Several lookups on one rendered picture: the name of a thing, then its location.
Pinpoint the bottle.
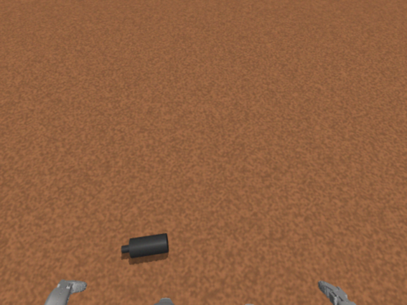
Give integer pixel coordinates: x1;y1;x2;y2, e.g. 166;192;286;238
121;233;169;258

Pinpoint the left robot hand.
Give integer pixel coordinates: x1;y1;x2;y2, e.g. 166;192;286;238
44;280;87;305

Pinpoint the right robot hand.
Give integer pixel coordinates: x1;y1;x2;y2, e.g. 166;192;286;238
318;281;356;305

